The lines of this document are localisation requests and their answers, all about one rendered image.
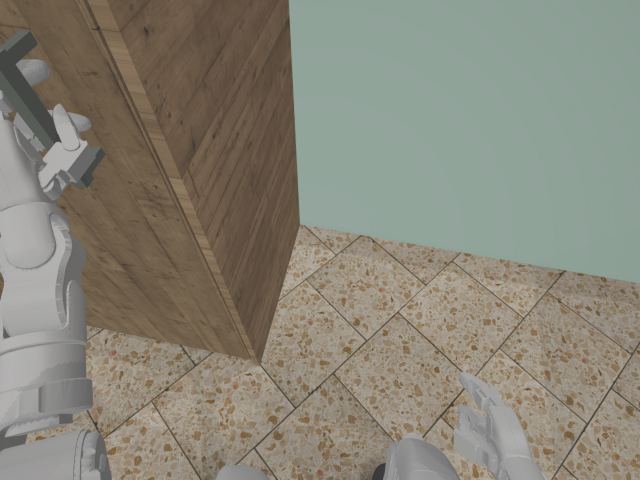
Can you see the robot left hand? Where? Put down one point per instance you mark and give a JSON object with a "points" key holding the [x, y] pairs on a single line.
{"points": [[21, 181]]}

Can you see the robot right hand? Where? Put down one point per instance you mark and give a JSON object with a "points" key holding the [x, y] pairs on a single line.
{"points": [[496, 437]]}

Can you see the right robot thigh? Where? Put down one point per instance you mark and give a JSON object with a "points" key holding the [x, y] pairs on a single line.
{"points": [[414, 459]]}

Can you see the wardrobe door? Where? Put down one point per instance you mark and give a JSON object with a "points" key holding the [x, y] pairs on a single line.
{"points": [[145, 273]]}

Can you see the left robot upper arm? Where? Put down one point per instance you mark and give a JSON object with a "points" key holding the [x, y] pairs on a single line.
{"points": [[78, 455]]}

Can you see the right robot forearm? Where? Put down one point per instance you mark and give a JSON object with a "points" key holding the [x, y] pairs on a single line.
{"points": [[519, 468]]}

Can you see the left robot forearm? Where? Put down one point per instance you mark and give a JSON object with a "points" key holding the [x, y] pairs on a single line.
{"points": [[43, 328]]}

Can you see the handle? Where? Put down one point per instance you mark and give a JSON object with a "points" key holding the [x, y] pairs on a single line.
{"points": [[25, 101]]}

